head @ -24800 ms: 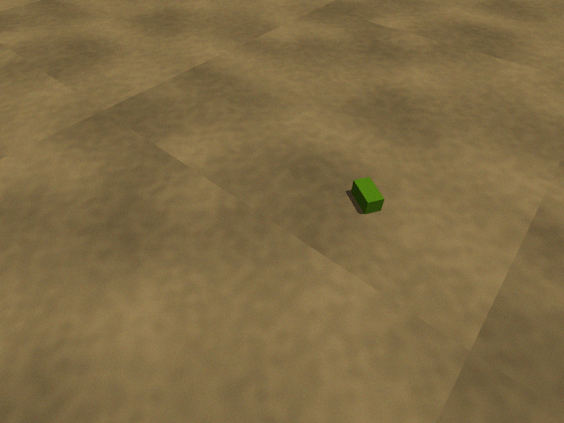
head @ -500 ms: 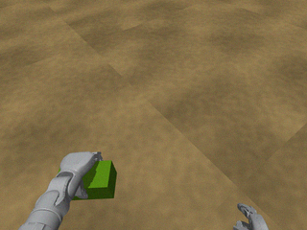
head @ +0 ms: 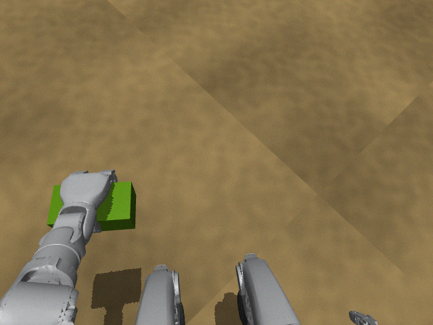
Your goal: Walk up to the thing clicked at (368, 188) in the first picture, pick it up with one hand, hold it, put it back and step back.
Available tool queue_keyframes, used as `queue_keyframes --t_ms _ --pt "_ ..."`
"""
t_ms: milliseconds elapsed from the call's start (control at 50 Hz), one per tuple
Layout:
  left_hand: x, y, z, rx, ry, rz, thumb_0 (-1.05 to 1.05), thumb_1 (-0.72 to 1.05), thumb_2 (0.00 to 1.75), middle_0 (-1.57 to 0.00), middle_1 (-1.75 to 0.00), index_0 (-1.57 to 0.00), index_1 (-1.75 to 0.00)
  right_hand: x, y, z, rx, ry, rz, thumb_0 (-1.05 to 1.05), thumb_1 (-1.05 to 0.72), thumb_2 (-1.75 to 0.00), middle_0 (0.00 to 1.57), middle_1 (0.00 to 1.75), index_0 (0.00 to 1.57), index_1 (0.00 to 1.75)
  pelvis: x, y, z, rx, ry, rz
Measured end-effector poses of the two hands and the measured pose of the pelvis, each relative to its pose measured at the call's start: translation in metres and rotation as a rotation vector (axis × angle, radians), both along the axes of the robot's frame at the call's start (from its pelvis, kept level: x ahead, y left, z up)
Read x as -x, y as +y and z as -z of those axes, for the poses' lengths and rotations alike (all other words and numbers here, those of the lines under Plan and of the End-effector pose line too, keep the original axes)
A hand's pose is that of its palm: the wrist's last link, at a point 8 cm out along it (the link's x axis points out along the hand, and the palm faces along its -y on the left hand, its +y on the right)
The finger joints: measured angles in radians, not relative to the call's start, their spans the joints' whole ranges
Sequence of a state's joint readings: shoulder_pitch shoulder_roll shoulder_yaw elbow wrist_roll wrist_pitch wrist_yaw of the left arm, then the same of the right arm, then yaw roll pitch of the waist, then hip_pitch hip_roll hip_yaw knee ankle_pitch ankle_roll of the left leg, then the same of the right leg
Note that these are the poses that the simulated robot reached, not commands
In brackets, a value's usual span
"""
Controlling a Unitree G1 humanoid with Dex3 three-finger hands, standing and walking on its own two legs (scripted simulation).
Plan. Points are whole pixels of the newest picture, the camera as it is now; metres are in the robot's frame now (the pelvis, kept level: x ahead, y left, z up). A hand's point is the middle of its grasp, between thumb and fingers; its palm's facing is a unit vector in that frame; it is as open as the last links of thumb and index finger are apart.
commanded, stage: crouch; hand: left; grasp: from above
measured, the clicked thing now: (96, 208) +0.40 +0.24 -0.15
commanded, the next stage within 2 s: lower in 1.28 s
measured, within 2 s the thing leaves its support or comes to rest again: neither
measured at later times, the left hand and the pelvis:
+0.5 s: hand (112, 220) +0.42 +0.25 -0.32, palm faces -0.43 +0.00 -0.90, open 11.3 cm; pelvis -0.02 +0.00 -0.16, yaw -2 degrees
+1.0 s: hand (118, 223) +0.43 +0.26 -0.39, palm faces -0.46 -0.01 -0.89, open 11.3 cm; pelvis -0.03 +0.00 -0.24, yaw -4 degrees
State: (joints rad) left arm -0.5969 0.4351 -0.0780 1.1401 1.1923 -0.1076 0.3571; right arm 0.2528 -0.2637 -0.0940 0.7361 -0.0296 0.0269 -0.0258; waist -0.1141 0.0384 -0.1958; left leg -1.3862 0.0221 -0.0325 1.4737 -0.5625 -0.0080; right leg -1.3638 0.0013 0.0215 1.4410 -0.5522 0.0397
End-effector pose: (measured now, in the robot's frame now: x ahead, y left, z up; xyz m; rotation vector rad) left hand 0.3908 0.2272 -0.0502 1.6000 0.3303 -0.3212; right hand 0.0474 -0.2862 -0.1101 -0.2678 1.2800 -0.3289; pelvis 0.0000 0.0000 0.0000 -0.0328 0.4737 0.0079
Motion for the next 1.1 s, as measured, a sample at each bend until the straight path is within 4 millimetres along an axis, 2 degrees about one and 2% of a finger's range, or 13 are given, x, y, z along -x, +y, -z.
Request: queue_keyframes --t_ms 120,260,360,480,600,720,940,1100 --pt "-0.011 0.007 0.057 -0.003 0.019 -0.034 -0.01 -0.17 0.63 -0.53 -0.74 -0.55 -0.71 0.016 0.012 0.054 -0.024 0.038 -0.002 0.01 -0.90 -0.90 0.21 0.30 0.20 0.30 0.011 0.002 0.048 0.008 0.069 0.001" --pt "-0.015 0.016 0.124 0.023 0.067 -0.037 -0.01 -0.19 0.64 -0.53 -0.76 -0.55 -0.73 0.017 0.020 0.106 -0.055 0.059 -0.045 0.01 -0.90 -0.90 0.21 0.30 0.20 0.30 0.018 0.001 0.098 0.024 0.134 -0.003" --pt "-0.020 0.021 0.165 0.037 0.061 -0.015 -0.01 -0.19 0.62 -0.53 -0.76 -0.55 -0.73 0.010 0.018 0.136 -0.052 0.076 -0.092 0.01 -0.90 -0.90 0.21 0.30 0.21 0.30 0.020 0.000 0.130 0.038 0.165 -0.002" --pt "-0.028 0.026 0.203 0.040 0.037 -0.022 -0.01 -0.19 0.62 -0.54 -0.76 -0.56 -0.73 0.001 0.013 0.161 -0.037 0.083 -0.134 0.01 -0.91 -0.90 0.21 0.30 0.21 0.30 0.021 0.000 0.160 0.051 0.175 0.003" --pt "-0.034 0.028 0.229 0.040 0.037 -0.035 -0.01 -0.19 0.62 -0.54 -0.75 -0.56 -0.72 0.002 0.010 0.178 -0.030 0.090 -0.146 0.00 -0.91 -0.90 0.21 0.30 0.20 0.30 0.024 0.001 0.181 0.060 0.174 0.007" --pt "-0.038 0.029 0.250 0.037 0.056 -0.047 -0.01 -0.18 0.62 -0.55 -0.73 -0.57 -0.70 0.013 0.009 0.192 -0.036 0.113 -0.142 0.00 -0.91 -0.90 0.21 0.30 0.20 0.30 0.026 0.000 0.198 0.061 0.170 0.010" --pt "-0.043 0.031 0.280 0.044 0.070 -0.041 -0.01 -0.17 0.60 -0.55 -0.71 -0.58 -0.69 0.042 0.009 0.218 -0.051 0.177 -0.127 0.00 -0.92 -0.90 0.21 0.30 0.20 0.30 0.031 -0.001 0.228 0.064 0.151 0.021" --pt "-0.047 0.032 0.297 0.048 0.064 -0.036 -0.01 -0.16 0.59 -0.56 -0.70 -0.58 -0.67 0.052 0.011 0.235 -0.057 0.199 -0.122 0.00 -0.92 -0.90 0.21 0.30 0.20 0.30 0.033 -0.001 0.246 0.067 0.139 0.028"
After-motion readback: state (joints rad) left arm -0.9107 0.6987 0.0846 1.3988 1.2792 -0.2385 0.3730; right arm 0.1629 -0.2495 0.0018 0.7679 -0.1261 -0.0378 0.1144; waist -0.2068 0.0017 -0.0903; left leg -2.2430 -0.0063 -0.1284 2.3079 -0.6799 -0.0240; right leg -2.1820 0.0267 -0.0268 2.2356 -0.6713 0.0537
